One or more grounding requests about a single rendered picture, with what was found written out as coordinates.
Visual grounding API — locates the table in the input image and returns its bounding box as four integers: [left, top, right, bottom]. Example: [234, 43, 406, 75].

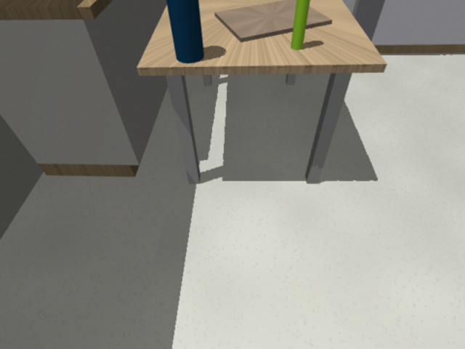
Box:
[137, 0, 387, 184]

